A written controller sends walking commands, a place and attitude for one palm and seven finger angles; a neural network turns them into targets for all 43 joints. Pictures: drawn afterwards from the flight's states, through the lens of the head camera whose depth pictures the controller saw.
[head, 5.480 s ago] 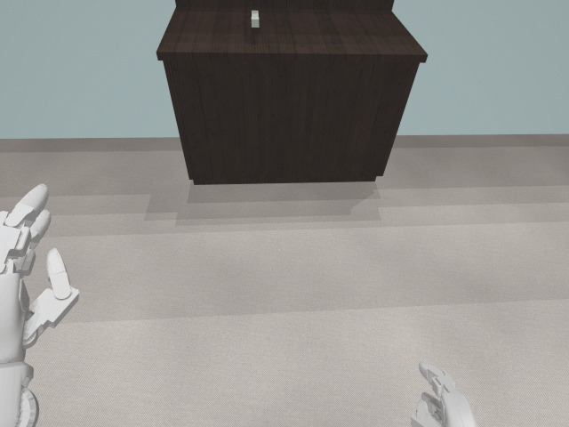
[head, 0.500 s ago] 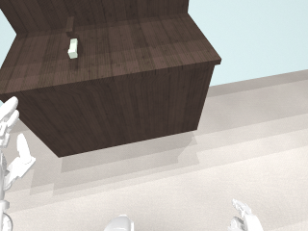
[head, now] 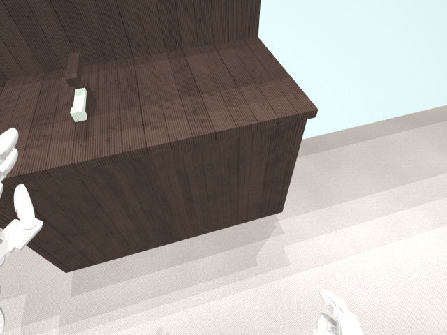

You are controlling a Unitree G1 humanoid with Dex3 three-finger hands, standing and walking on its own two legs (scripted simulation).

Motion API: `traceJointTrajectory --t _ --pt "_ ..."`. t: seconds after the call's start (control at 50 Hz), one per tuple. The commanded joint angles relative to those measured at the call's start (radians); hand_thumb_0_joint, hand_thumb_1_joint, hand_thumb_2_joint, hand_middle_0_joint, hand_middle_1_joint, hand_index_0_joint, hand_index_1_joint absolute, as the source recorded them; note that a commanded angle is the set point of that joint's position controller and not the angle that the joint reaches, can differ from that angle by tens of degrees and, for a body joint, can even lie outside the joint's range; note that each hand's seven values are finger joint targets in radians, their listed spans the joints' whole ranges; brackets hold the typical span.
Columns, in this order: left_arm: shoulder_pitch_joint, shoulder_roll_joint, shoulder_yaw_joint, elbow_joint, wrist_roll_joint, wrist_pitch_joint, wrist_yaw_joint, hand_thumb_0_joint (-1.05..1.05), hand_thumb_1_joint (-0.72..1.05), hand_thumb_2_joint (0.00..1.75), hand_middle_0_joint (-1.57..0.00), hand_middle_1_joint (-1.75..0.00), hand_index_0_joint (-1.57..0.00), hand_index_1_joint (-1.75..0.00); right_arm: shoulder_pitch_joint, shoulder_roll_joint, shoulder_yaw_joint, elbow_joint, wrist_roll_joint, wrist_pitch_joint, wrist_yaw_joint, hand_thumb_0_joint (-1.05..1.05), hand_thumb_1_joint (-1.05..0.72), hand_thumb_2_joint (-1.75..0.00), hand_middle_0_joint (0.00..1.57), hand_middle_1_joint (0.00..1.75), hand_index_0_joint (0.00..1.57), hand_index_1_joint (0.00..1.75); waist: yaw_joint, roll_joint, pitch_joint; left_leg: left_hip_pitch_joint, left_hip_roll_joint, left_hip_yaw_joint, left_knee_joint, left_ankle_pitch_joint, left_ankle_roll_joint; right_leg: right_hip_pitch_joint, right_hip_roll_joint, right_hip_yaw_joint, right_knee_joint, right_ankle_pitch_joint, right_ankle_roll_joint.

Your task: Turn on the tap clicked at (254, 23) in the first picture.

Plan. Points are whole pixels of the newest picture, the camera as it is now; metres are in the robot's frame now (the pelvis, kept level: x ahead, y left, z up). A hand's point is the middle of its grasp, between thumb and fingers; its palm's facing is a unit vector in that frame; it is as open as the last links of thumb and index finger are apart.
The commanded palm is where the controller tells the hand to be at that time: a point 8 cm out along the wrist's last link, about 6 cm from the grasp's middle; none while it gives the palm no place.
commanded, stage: take the last steps up to it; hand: left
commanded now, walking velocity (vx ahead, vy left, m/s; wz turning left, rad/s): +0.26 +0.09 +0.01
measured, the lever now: (78, 113) +0.60 +0.42 +0.04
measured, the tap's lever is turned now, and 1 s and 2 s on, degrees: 0 0 0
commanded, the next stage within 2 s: come to a stop and stand still in 0.72 s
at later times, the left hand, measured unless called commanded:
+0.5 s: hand (44, 157) +0.32 +0.28 +0.19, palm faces +0.43 -0.82 -0.36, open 7.4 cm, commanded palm +0.25 +0.32 +0.19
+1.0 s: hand (74, 134) +0.38 +0.26 +0.18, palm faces +0.36 -0.84 -0.41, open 7.4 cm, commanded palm +0.32 +0.31 +0.19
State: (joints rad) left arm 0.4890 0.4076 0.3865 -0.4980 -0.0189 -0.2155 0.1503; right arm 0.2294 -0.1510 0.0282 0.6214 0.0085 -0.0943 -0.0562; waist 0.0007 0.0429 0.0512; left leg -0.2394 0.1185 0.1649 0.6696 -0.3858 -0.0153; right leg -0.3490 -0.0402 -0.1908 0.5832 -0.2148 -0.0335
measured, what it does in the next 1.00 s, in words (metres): walks ahead: left foot, then right foot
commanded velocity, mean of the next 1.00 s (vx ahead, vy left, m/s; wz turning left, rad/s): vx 0.12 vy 0.04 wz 0.00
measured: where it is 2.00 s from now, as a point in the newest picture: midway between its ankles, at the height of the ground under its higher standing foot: outside the picture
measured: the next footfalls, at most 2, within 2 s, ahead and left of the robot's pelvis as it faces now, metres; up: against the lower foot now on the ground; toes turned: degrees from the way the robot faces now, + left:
left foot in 0.36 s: +0.17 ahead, +0.16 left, +0.00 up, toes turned +9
right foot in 0.66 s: +0.19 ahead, -0.07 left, +0.00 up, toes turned -7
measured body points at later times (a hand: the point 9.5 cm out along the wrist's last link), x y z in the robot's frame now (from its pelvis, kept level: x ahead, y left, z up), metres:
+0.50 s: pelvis +0.09 +0.04 +0.01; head +0.11 +0.05 +0.46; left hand +0.29 +0.32 +0.21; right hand +0.26 -0.19 -0.07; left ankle +0.13 +0.15 -0.72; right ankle +0.06 -0.07 -0.67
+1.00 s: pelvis +0.16 +0.04 +0.01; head +0.19 +0.05 +0.45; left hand +0.35 +0.31 +0.20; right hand +0.32 -0.23 -0.07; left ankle +0.19 +0.15 -0.73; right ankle +0.14 -0.07 -0.72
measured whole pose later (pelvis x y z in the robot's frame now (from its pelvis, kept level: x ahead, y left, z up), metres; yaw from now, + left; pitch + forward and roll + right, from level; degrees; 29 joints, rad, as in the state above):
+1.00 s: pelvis +0.16 +0.04 +0.01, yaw -1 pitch -1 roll +0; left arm 0.49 0.38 0.35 -0.58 -0.03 -0.21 0.17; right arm 0.18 -0.24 -0.04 0.58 0.01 -0.04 -0.08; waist 0.00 -0.04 0.10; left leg -0.28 0.05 0.12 0.54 -0.22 0.01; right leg -0.23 -0.06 -0.12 0.60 -0.34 0.00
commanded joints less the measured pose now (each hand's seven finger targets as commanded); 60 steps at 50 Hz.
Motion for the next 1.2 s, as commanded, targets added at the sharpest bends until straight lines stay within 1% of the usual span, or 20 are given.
traceJointTrajectory --t 0.0,0.06,0.12,0.22,0.3,0.32,0.36,0.38,0.48,0.6,0.62,0.66,0.68,0.7,0.74,0.84,0.9,0.98,1.02,1.18 --pt "-0.153 0.168 0.121 -0.179 -0.018 -0.058 0.013 0.00 0.90 0.90 -0.20 -0.30 -0.20 -0.30 -0.113 -0.159 -0.085 -0.130 0.001 -0.038 0.003 0.00 -0.90 -0.90 0.20 0.30 0.20 0.30 0.010 -0.291 -0.180 -0.439 -0.061 -0.160 0.586 -0.129 0.008 0.383 -0.402 0.701 -0.307 0.044 -0.170" --pt "-0.078 0.153 0.119 -0.213 -0.001 -0.084 0.015 0.00 0.90 0.90 -0.20 -0.30 -0.20 -0.30 -0.135 -0.142 -0.062 -0.112 -0.002 -0.014 0.008 0.00 -0.90 -0.90 0.20 0.30 0.20 0.30 0.003 -0.112 -0.109 -0.446 -0.004 -0.179 0.589 0.011 -0.012 0.261 -0.345 0.415 -0.284 0.144 -0.149" --pt "-0.054 0.159 0.130 -0.244 -0.004 -0.095 0.022 0.00 0.90 0.90 -0.20 -0.30 -0.20 -0.30 -0.129 -0.145 -0.068 -0.128 -0.005 -0.002 -0.001 0.00 -0.90 -0.90 0.20 0.30 0.20 0.30 -0.007 -0.138 -0.124 -0.319 0.006 -0.128 0.344 0.077 -0.009 0.171 -0.293 0.232 -0.280 0.209 -0.113" --pt "0.002 0.136 0.125 -0.237 -0.014 -0.075 0.041 0.00 0.90 0.90 -0.20 -0.30 -0.20 -0.30 -0.104 -0.130 -0.072 -0.168 -0.009 -0.012 -0.011 0.00 -0.90 -0.90 0.20 0.30 0.20 0.30 0.025 -0.170 -0.153 -0.157 -0.055 -0.010 0.005 0.114 0.009 0.204 -0.263 0.222 -0.250 0.118 -0.109" --pt "-0.097 0.114 0.078 -0.225 -0.011 -0.067 0.044 0.00 0.90 0.90 -0.20 -0.30 -0.20 -0.30 -0.076 -0.159 -0.089 -0.169 -0.002 -0.016 -0.027 0.00 -0.90 -0.90 0.20 0.30 0.20 0.30 -0.004 -0.102 -0.123 0.040 -0.059 -0.002 -0.201 0.169 0.020 0.126 -0.205 0.184 -0.141 -0.083 -0.052" --pt "-0.123 0.119 0.078 -0.232 -0.008 -0.072 0.042 0.00 0.90 0.90 -0.20 -0.30 -0.20 -0.30 -0.073 -0.172 -0.092 -0.175 0.000 -0.017 -0.031 0.00 -0.90 -0.90 0.20 0.30 0.20 0.30 -0.009 -0.010 -0.123 0.107 -0.012 -0.076 -0.254 0.161 0.047 0.068 -0.154 0.162 -0.022 -0.102 -0.023" --pt "-0.156 0.110 0.068 -0.211 -0.009 -0.088 0.033 0.00 0.90 0.90 -0.20 -0.30 -0.20 -0.30 -0.075 -0.187 -0.094 -0.184 0.007 -0.020 -0.024 0.00 -0.90 -0.90 0.20 0.30 0.20 0.30 -0.010 0.228 -0.137 0.200 0.249 -0.480 -0.379 0.239 0.191 -0.160 0.005 0.086 0.350 -0.405 0.039" --pt "-0.153 0.147 0.088 -0.198 -0.001 -0.092 0.029 0.00 0.90 0.90 -0.20 -0.30 -0.20 -0.30 -0.097 -0.168 -0.079 -0.171 -0.007 -0.028 -0.027 0.00 -0.90 -0.90 0.20 0.30 0.20 0.30 -0.012 0.292 -0.128 0.159 0.298 -0.556 -0.422 0.165 0.241 -0.208 -0.013 0.135 0.488 -0.405 0.036" --pt "-0.058 0.109 0.069 -0.304 -0.009 -0.083 0.017 0.00 0.90 0.90 -0.20 -0.30 -0.20 -0.30 -0.090 -0.162 -0.080 -0.147 0.000 -0.050 -0.001 0.00 -0.90 -0.90 0.20 0.30 0.20 0.30 0.001 0.197 -0.154 0.090 0.181 -0.255 -0.346 0.345 0.196 -0.122 -0.029 0.102 0.345 -0.231 0.057" --pt "-0.055 0.114 0.094 -0.194 -0.012 -0.046 0.025 0.00 0.90 0.90 -0.20 -0.30 -0.20 -0.30 -0.091 -0.153 -0.060 -0.146 0.001 -0.035 -0.014 0.00 -0.90 -0.90 0.20 0.30 0.20 0.30 -0.001 0.113 -0.151 -0.035 0.128 -0.140 -0.235 0.156 0.105 0.164 0.022 0.021 -0.083 -0.095 0.058" --pt "-0.085 0.117 0.090 -0.174 -0.007 -0.043 0.025 0.00 0.90 0.90 -0.20 -0.30 -0.20 -0.30 -0.100 -0.147 -0.058 -0.145 0.000 -0.028 -0.017 0.00 -0.90 -0.90 0.20 0.30 0.20 0.30 -0.004 0.058 -0.138 -0.089 0.098 -0.110 -0.164 0.073 0.082 0.210 -0.019 0.084 -0.155 -0.070 0.040" --pt "-0.127 0.152 0.109 -0.129 -0.011 -0.029 0.028 0.00 0.90 0.90 -0.20 -0.30 -0.20 -0.30 -0.097 -0.120 -0.048 -0.154 -0.002 -0.020 -0.014 0.00 -0.90 -0.90 0.20 0.30 0.20 0.30 -0.003 -0.284 -0.108 -0.299 -0.086 -0.011 0.135 -0.127 0.007 0.253 -0.282 0.535 -0.293 -0.075 -0.092" --pt "-0.134 0.143 0.096 -0.118 -0.021 -0.026 0.023 0.00 0.90 0.90 -0.20 -0.30 -0.20 -0.30 -0.116 -0.141 -0.065 -0.151 0.000 -0.023 -0.007 0.00 -0.90 -0.90 0.20 0.30 0.20 0.30 0.020 -0.354 -0.095 -0.354 -0.078 -0.080 0.317 -0.142 0.002 0.260 -0.359 0.636 -0.337 -0.039 -0.145" --pt "-0.146 0.148 0.093 -0.144 -0.020 -0.026 0.028 0.00 0.90 0.90 -0.20 -0.30 -0.20 -0.30 -0.131 -0.140 -0.059 -0.148 0.005 -0.017 -0.002 0.00 -0.90 -0.90 0.20 0.30 0.20 0.30 0.010 -0.297 -0.099 -0.402 -0.069 -0.132 0.418 -0.132 -0.004 0.291 -0.383 0.653 -0.322 0.047 -0.181" --pt "-0.119 0.141 0.095 -0.164 -0.009 -0.047 0.031 0.00 0.90 0.90 -0.20 -0.30 -0.20 -0.30 -0.137 -0.123 -0.033 -0.128 -0.002 -0.008 -0.001 0.00 -0.90 -0.90 0.20 0.30 0.20 0.30 0.007 -0.182 -0.112 -0.387 -0.038 -0.149 0.399 -0.070 -0.012 0.318 -0.332 0.426 -0.251 0.320 -0.156" --pt "-0.024 0.127 0.099 -0.247 -0.004 -0.065 0.039 0.00 0.90 0.90 -0.20 -0.30 -0.20 -0.30 -0.150 -0.118 -0.044 -0.168 -0.014 0.000 -0.011 0.00 -0.90 -0.90 0.20 0.30 0.20 0.30 0.028 -0.166 -0.174 -0.155 -0.090 -0.034 -0.016 0.077 -0.006 0.315 -0.225 0.207 -0.162 0.535 -0.091" --pt "-0.023 0.133 0.104 -0.297 -0.016 -0.055 0.043 0.00 0.90 0.90 -0.20 -0.30 -0.20 -0.30 -0.108 -0.139 -0.068 -0.180 -0.007 0.008 -0.021 0.00 -0.90 -0.90 0.20 0.30 0.20 0.30 -0.001 -0.091 -0.210 0.048 -0.077 -0.049 -0.246 0.318 -0.008 0.271 -0.178 0.173 -0.070 0.432 -0.021" --pt "-0.020 0.136 0.105 -0.262 -0.017 -0.061 0.022 0.00 0.90 0.90 -0.20 -0.30 -0.20 -0.30 -0.089 -0.163 -0.077 -0.196 -0.013 -0.002 -0.018 0.00 -0.90 -0.90 0.20 0.30 0.20 0.30 0.004 0.257 -0.180 0.172 0.210 -0.352 -0.318 0.889 0.118 0.007 0.009 0.126 0.143 -0.293 0.061" --pt "-0.064 0.141 0.097 -0.300 -0.006 -0.073 0.020 0.00 0.90 0.90 -0.20 -0.30 -0.20 -0.30 -0.076 -0.160 -0.075 -0.180 -0.019 -0.027 -0.007 0.00 -0.90 -0.90 0.20 0.30 0.20 0.30 0.006 0.235 -0.183 0.228 0.215 -0.318 -0.274 0.984 0.130 -0.017 0.004 0.149 0.139 -0.277 0.052" --pt "-0.012 0.121 0.087 -0.232 -0.018 -0.016 0.015 0.00 0.90 0.90 -0.20 -0.30 -0.20 -0.30 -0.096 -0.161 -0.057 -0.199 -0.002 -0.031 0.009 0.00 -0.90 -0.90 0.20 0.30 0.20 0.30 -0.001 0.071 -0.180 -0.019 0.091 -0.141 -0.204 0.411 0.030 0.275 -0.020 0.156 -0.187 0.186 0.047"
